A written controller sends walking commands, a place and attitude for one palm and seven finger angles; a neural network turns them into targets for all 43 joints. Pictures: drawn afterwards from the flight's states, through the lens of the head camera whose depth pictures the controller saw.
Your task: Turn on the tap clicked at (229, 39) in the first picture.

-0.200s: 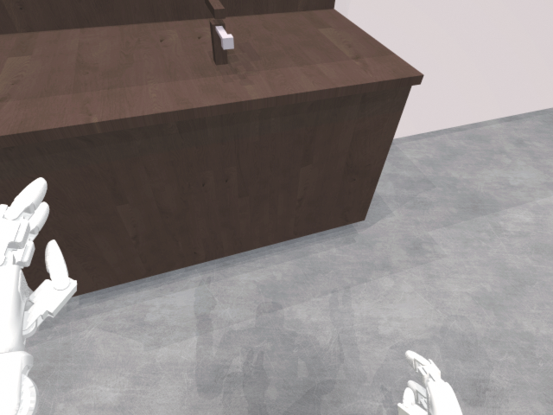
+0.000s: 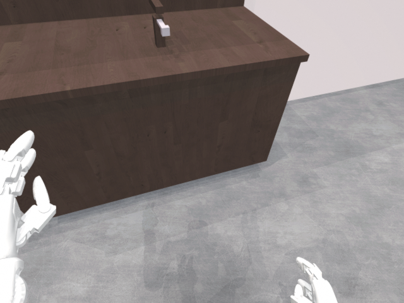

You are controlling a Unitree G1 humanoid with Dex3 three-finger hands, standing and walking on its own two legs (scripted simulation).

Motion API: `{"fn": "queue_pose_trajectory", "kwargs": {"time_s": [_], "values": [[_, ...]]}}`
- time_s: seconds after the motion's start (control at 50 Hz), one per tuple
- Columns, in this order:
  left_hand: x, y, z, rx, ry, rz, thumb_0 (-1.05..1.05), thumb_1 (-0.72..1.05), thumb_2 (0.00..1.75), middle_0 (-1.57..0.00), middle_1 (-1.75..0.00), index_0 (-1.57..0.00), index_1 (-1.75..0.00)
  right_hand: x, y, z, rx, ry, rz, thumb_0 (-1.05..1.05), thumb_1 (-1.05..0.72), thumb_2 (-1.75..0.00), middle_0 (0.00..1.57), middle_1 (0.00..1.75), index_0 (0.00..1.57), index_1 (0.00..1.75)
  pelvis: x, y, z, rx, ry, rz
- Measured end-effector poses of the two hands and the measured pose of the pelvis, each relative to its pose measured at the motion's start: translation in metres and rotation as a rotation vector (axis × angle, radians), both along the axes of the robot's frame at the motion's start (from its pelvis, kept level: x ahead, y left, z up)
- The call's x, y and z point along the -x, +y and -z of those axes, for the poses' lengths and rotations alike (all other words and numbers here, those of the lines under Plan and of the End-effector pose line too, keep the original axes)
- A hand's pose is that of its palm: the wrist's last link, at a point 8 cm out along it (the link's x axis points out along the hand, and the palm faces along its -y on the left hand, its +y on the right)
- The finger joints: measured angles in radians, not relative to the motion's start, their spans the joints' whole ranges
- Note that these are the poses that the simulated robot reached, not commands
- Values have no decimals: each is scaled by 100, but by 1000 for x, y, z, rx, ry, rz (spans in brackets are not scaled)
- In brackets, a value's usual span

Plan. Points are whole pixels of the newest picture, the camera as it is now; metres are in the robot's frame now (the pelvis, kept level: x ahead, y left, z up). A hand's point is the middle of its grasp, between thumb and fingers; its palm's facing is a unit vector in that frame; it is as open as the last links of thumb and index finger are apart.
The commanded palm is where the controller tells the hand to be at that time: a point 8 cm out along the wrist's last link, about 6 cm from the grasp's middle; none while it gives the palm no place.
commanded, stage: stand and wait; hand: left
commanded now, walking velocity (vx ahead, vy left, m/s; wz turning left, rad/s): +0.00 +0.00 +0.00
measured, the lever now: (165, 30) +0.93 +0.20 +0.13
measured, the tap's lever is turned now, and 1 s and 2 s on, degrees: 0 0 0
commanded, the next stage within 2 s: look at it before walking up in 0.18 s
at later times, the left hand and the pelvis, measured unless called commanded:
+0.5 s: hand (49, 216) +0.20 +0.24 +0.15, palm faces +0.41 -0.84 -0.36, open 7.4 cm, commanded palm +0.15 +0.27 +0.18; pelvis -0.01 +0.00 +0.00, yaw -1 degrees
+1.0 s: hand (149, 176) +0.28 +0.11 +0.16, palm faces +0.17 -0.88 -0.44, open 7.4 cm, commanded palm +0.23 +0.17 +0.18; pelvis +0.01 -0.06 +0.00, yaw -13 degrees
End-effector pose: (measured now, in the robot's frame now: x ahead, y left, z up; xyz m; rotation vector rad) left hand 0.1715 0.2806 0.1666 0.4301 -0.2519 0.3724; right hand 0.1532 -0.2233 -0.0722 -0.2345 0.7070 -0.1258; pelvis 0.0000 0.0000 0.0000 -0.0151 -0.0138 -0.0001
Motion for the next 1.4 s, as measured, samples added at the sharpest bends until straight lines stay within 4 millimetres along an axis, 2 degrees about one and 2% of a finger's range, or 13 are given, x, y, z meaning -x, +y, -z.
{"fn": "queue_pose_trajectory", "kwargs": {"time_s": [0.3,0.54,0.62,0.7,0.82,0.88,0.98,1.12,1.2,1.26,1.4], "values": [[5,-3,-2,1,-11,5,2,89,90,-21,-30,-21,-30,3,-8,-3,9,-16,15,2,-91,-90,21,30,20,30,2,-2,0,0,-11,1],[11,-3,2,2,5,-7,2,89,90,-21,-30,-21,-30,14,-8,1,-6,-8,20,2,-91,-90,21,30,20,30,12,-3,2,-4,-5,33],[5,-10,3,0,-12,10,2,89,90,-21,-30,-21,-30,19,-11,4,-17,-20,35,2,-91,-90,21,30,20,30,17,-6,7,-16,-2,65],[-4,-26,3,-11,-34,41,2,89,90,-20,-30,-21,-30,24,-20,12,-34,-37,64,2,-90,-90,21,30,20,30,18,-14,14,-30,-7,103],[-27,-71,0,-65,-63,120,2,90,90,-20,-30,-21,-30,36,-47,34,-81,-37,119,2,-90,-90,21,30,20,30,10,-40,26,-25,-13,160],[-43,-94,-1,-38,-73,169,2,89,90,-21,-30,-21,-30,47,-66,41,-74,35,138,2,-91,-90,21,30,20,30,6,-49,23,-40,-8,170],[-71,-118,-7,-69,3,249,1,89,90,-21,-30,-21,-30,66,-95,30,-56,110,243,2,-91,-90,21,30,20,30,-8,-60,4,-55,19,227],[-112,-130,-20,-143,23,312,1,89,90,-21,-30,-21,-30,75,-125,18,-21,148,359,2,-91,-90,20,30,20,30,-31,-65,-6,-55,51,282],[-136,-136,-21,-122,6,340,1,89,90,-21,-30,-21,-30,63,-129,14,-9,144,389,2,-91,-90,20,30,19,30,-51,-64,-6,-48,59,305],[-154,-139,-21,-98,-16,363,1,89,90,-21,-30,-21,-30,46,-125,10,-3,128,396,2,-91,-90,20,30,19,30,-69,-62,-5,-44,58,319],[-206,-132,-15,-54,-129,397,1,89,90,-21,-30,-21,-30,-20,-109,7,15,34,394,2,-91,-90,20,30,19,30,-120,-55,13,-43,44,387]]}}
